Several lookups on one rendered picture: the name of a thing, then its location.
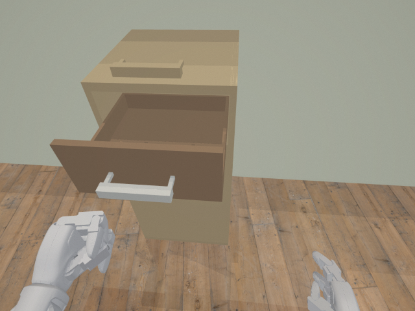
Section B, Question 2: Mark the robot left hand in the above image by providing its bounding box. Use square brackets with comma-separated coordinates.
[32, 211, 115, 292]

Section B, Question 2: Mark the handle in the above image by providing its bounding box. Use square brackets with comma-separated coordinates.
[95, 172, 175, 203]
[110, 62, 183, 78]

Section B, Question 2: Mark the robot left forearm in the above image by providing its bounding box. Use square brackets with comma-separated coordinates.
[11, 284, 69, 311]

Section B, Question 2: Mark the robot right hand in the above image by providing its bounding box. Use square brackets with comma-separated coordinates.
[307, 251, 360, 311]

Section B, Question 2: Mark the cabinet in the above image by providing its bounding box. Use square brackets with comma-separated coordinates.
[81, 29, 239, 245]

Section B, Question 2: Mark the drawer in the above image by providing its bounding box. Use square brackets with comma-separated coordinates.
[50, 93, 229, 202]

